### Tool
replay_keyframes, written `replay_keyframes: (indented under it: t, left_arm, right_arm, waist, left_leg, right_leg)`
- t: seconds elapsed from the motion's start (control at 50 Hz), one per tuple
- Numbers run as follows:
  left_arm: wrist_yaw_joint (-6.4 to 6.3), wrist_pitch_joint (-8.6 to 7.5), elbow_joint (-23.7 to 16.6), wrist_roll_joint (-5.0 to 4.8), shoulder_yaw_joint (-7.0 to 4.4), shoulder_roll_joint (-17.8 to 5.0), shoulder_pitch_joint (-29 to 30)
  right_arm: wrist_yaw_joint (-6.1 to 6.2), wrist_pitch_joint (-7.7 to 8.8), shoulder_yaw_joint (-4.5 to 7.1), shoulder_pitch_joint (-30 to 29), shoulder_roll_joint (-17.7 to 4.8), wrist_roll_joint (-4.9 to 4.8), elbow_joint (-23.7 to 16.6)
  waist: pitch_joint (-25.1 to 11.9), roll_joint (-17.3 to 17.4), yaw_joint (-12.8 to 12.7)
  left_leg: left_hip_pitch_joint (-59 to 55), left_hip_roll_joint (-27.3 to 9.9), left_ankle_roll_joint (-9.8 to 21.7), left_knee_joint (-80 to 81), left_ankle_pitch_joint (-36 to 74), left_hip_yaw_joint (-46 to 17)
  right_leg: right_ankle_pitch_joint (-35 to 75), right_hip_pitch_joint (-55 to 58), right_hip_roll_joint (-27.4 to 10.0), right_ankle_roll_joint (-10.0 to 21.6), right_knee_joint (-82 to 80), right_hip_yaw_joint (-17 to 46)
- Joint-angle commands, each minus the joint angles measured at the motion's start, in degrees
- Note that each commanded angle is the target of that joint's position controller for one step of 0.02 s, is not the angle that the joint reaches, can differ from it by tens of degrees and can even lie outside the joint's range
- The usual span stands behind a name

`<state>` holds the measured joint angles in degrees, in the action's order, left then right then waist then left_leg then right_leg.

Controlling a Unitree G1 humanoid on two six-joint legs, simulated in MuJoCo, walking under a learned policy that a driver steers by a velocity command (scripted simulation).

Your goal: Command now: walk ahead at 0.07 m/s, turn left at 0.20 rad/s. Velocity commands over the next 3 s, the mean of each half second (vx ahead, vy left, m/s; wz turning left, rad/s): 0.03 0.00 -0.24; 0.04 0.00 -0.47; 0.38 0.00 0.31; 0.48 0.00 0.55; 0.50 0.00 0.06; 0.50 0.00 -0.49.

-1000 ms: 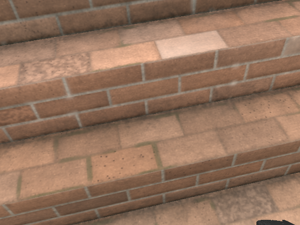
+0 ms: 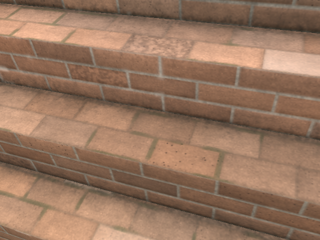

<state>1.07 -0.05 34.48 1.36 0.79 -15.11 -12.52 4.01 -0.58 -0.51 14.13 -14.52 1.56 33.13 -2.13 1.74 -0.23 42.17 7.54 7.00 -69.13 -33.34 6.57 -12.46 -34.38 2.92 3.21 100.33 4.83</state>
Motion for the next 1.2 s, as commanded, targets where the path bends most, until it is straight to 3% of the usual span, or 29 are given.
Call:
replay_keyframes:
  t: [0.02,0.06,0.14,0.2,0.32,0.34,0.36,0.4,0.42,0.44,0.48,0.5,0.54,0.58,0.66,0.72,0.74,0.76,0.78,0.82,0.86,0.9,0.92,0.94,1.02,1.08,1.16,1.18,1.2]
  left_arm:
    - [0.86,-0.70,-1.6,-0.91,0.57,1.5,-10.3]
    - [-1.55,1.08,-0.7,-2.83,0.12,0.9,-11.0]
    - [-5.11,4.02,-0.9,-2.16,-2.15,-1.6,-10.5]
    - [-7.05,6.53,-3.7,-1.98,-2.91,-2.5,-5.1]
    - [-5.93,8.82,-1.8,0.62,-1.78,0.6,-13.5]
    - [-4.48,8.88,0.9,1.31,-0.85,3.6,-14.8]
    - [-3.82,6.92,4.2,0.87,-1.99,2.2,-19.8]
    - [-3.60,3.33,4.8,2.09,-1.41,1.1,-9.2]
    - [-4.35,3.18,4.8,1.81,-0.64,4.7,-11.0]
    - [-4.90,3.38,0.8,-0.24,-3.71,-4.4,-9.4]
    - [-6.33,3.21,-6.6,-1.48,-4.06,-7.1,8.3]
    - [-6.84,3.63,-8.4,-1.32,-2.72,-2.1,0.1]
    - [-6.72,3.31,-7.3,-1.89,-2.61,-2.2,-4.8]
    - [-5.91,5.35,-5.7,1.17,-2.72,-2.0,-14.6]
    - [-5.57,8.11,-5.7,0.11,-2.92,-2.6,-17.7]
    - [-5.67,8.85,-5.9,1.87,-2.10,-0.1,-12.3]
    - [-5.30,7.37,-3.7,3.50,-2.22,-1.1,-16.8]
    - [-5.65,6.34,-2.2,1.67,-3.56,-8.4,-9.3]
    - [-5.59,6.37,-3.9,1.42,-2.33,-7.4,-3.1]
    - [-5.75,5.70,-6.4,0.02,-2.69,-6.9,-6.0]
    - [-7.15,3.60,-11.6,-1.04,-3.34,-8.3,1.5]
    - [-6.48,2.04,-12.8,-1.57,-1.51,-3.7,12.5]
    - [-4.82,0.60,-13.4,-0.62,1.26,4.3,11.9]
    - [-3.70,-0.03,-14.4,-1.53,0.82,2.4,5.0]
    - [-1.61,1.82,-12.2,1.55,0.93,-0.6,-4.2]
    - [-1.23,2.72,-8.5,0.31,0.51,-2.2,-9.1]
    - [-0.57,1.86,-2.2,2.20,1.81,2.5,-6.5]
    - [-0.48,1.57,0.5,1.80,2.34,5.6,-8.0]
    - [0.61,0.09,4.4,2.21,1.95,5.5,-6.5]
  right_arm:
    - [-0.82,2.20,-1.77,-11.6,2.9,-0.93,-3.0]
    - [-1.87,2.56,-1.95,-11.6,2.0,0.29,-2.2]
    - [-1.25,2.03,-2.21,-12.6,-0.3,2.91,-3.9]
    - [1.84,1.67,-2.21,-12.3,-1.5,2.68,-7.5]
    - [0.67,2.50,0.13,-17.9,-2.4,-1.10,-10.9]
    - [0.19,1.05,0.08,-14.2,-1.0,-4.24,-8.1]
    - [-0.34,-0.18,0.59,-17.8,-0.4,-2.82,-10.6]
    - [-1.45,-0.90,1.42,-14.6,2.7,-0.02,-14.5]
    - [-3.05,0.00,-1.01,-21.0,5.8,-0.03,-14.9]
    - [-3.46,0.05,-1.07,-18.6,2.7,1.90,-17.3]
    - [-2.11,-0.76,2.67,5.7,-4.2,1.03,-5.9]
    - [-0.49,0.56,2.00,-5.4,-6.1,2.86,-7.0]
    - [1.30,1.68,1.07,-12.4,0.4,0.91,-9.3]
    - [1.04,2.05,-0.37,-19.2,0.7,0.02,-10.1]
    - [-1.97,3.15,0.51,-24.4,-3.9,-0.12,-9.4]
    - [-2.84,3.27,1.44,-24.6,-3.0,-1.13,-11.8]
    - [-2.54,1.78,0.47,-24.1,1.9,-2.42,-13.7]
    - [-3.64,0.16,-0.42,-21.8,4.0,1.34,-16.7]
    - [-4.20,-0.60,-0.89,-17.2,5.0,0.43,-16.8]
    - [-3.80,-0.90,-1.03,-14.1,1.9,0.14,-14.4]
    - [-1.79,-1.84,-0.65,-7.6,-0.2,0.53,-12.4]
    - [-1.31,-1.59,1.46,11.1,0.0,1.44,-4.1]
    - [-1.72,-0.63,1.07,9.3,1.5,2.78,-0.8]
    - [-0.68,0.90,0.93,-2.1,-1.6,3.68,-5.1]
    - [-1.00,2.96,-0.90,-12.4,2.0,-1.92,-7.7]
    - [-0.46,3.72,-1.35,-18.2,0.0,0.20,-6.3]
    - [1.46,2.17,-1.51,-12.2,4.2,-1.58,-6.3]
    - [1.22,1.53,-2.40,-7.6,7.1,-1.13,-6.8]
    - [-0.31,2.45,-3.72,-11.3,9.3,-0.56,-9.0]
  waist:
    - [1.9,-5.1,-9.2]
    - [1.3,-3.1,-8.4]
    - [0.5,5.6,-6.3]
    - [-0.8,9.8,-2.6]
    - [0.6,9.9,-5.8]
    - [2.4,6.1,-5.1]
    - [8.1,-5.3,-7.3]
    - [6.4,-25.2,2.7]
    - [5.0,-14.7,-0.6]
    - [0.5,-13.1,2.3]
    - [-7.4,-2.2,13.9]
    - [-18.6,19.6,2.1]
    - [-13.0,9.3,-2.2]
    - [-7.9,1.7,-9.8]
    - [-1.3,8.1,-14.9]
    - [0.5,7.5,-10.1]
    - [-1.2,-0.8,-10.1]
    - [2.9,-27.6,-2.6]
    - [0.2,-28.3,4.1]
    - [-4.4,-16.3,3.3]
    - [-3.7,-15.3,5.9]
    - [-7.1,-3.3,16.2]
    - [-6.7,9.8,12.2]
    - [-13.6,16.3,2.6]
    - [0.6,3.8,-6.7]
    - [-0.2,0.5,-12.4]
    - [1.3,-1.1,-6.3]
    - [3.1,-9.1,-4.8]
    - [7.5,-15.0,-4.3]
  left_leg:
    - [4.5,-10.7,2.3,23.2,-3.3,-20.0]
    - [4.7,-13.3,0.7,26.9,-1.2,-15.9]
    - [3.4,-17.6,0.7,28.3,-3.7,-13.1]
    - [-4.1,-25.6,2.2,30.0,-2.5,-22.7]
    - [-5.0,-26.1,0.1,25.7,9.5,-18.3]
    - [-10.1,-23.1,-1.1,25.7,8.7,-13.1]
    - [-18.2,-14.6,-4.9,10.5,9.7,-1.2]
    - [-4.6,-5.1,-10.1,-19.8,3.6,5.1]
    - [-6.2,-6.6,-8.9,-12.6,5.3,5.3]
    - [-9.6,-8.2,-9.6,7.3,0.4,-3.3]
    - [-34.2,-15.5,-0.8,43.4,33.0,-10.5]
    - [-44.9,-26.7,5.7,23.9,65.4,-28.3]
    - [-27.8,-28.5,2.9,22.1,41.7,-24.9]
    - [-14.2,-25.6,0.4,24.0,27.6,-17.4]
    - [-0.5,-22.8,-1.8,23.8,21.0,-7.0]
    - [-5.0,-26.5,-2.0,10.1,33.8,-9.2]
    - [-10.8,-20.9,-5.8,-7.0,32.0,-6.0]
    - [-1.7,-9.5,-10.4,-27.5,8.8,4.4]
    - [8.1,-6.1,-13.6,-34.4,3.2,3.1]
    - [7.9,-6.4,-14.6,-26.5,1.8,-1.4]
    - [-3.8,-8.2,-11.3,-5.1,0.8,-9.4]
    - [-30.3,-11.2,-1.4,29.6,16.6,-9.5]
    - [-34.7,-11.0,-0.7,28.0,25.7,-11.0]
    - [-28.9,-18.5,5.9,22.6,29.1,-33.9]
    - [-5.8,-17.7,6.9,24.6,4.9,-32.2]
    - [14.6,-10.8,2.7,17.0,13.1,-22.9]
    - [11.4,-4.6,-1.9,-3.6,10.4,-12.5]
    - [13.8,-0.7,-3.2,-25.4,-0.6,-10.4]
    - [6.7,3.7,-4.2,-34.9,-3.1,-7.2]
  right_leg:
    - [1.8,-5.8,1.9,-1.9,19.8,-1.5]
    - [6.4,-6.0,2.9,-3.4,18.4,0.8]
    - [11.7,-6.3,3.2,-7.8,12.7,-2.8]
    - [7.2,-11.4,-0.6,-9.0,10.5,2.3]
    - [-10.2,1.4,-8.5,-2.4,-36.5,2.0]
    - [-16.8,4.8,-3.0,-1.4,-59.6,-11.2]
    - [-8.8,-0.6,0.9,-0.7,-72.5,-8.9]
    - [55.5,10.3,-5.3,3.8,-66.1,2.4]
    - [55.4,7.0,-4.3,2.8,-67.7,2.2]
    - [59.4,12.0,-4.7,0.0,-59.1,12.4]
    - [20.1,3.9,1.1,-6.2,-25.4,6.3]
    - [-14.8,-13.1,2.7,-10.3,0.3,7.4]
    - [-13.5,-16.2,0.3,-9.1,17.6,10.8]
    - [-0.7,-8.4,-1.6,-9.8,14.1,5.3]
    - [4.2,5.0,-4.2,-7.1,-11.6,-2.2]
    - [5.7,4.6,-9.5,-1.5,-42.3,-0.8]
    - [8.3,5.7,-9.1,3.0,-64.6,6.3]
    - [52.9,8.3,-3.5,3.4,-60.1,4.7]
    - [59.0,13.3,-3.2,4.7,-57.5,9.6]
    - [53.9,18.1,-5.4,3.1,-54.0,14.4]
    - [46.6,4.1,-11.7,2.6,-51.1,29.1]
    - [14.8,-7.6,-2.7,-1.3,-27.7,10.9]
    - [-9.0,-14.4,5.2,-4.3,-2.0,0.6]
    - [-5.2,-17.5,6.6,-6.4,7.5,12.5]
    - [-1.8,-15.2,1.5,-8.0,13.0,7.7]
    - [13.5,6.8,-1.6,-6.3,-1.8,-5.6]
    - [27.4,20.0,-8.1,4.9,-72.1,-10.0]
    - [17.9,21.8,-9.7,8.3,-89.4,-3.0]
    - [47.1,14.8,-8.8,5.8,-97.7,-11.3]
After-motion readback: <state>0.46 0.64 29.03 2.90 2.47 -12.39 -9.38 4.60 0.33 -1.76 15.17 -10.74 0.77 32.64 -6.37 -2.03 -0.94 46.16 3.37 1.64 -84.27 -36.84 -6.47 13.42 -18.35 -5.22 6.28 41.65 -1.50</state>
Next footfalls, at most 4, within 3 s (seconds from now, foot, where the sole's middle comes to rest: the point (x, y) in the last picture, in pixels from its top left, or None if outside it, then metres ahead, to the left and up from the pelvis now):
0.32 right None -0.04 -0.23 -0.68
0.72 right None -0.07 -0.30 -0.67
0.90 left None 0.05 -0.11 -0.66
1.22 right None -0.20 -0.37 -0.89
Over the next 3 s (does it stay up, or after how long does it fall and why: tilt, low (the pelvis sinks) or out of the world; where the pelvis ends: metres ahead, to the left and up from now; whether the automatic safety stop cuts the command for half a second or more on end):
stays up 0.03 -0.40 0.14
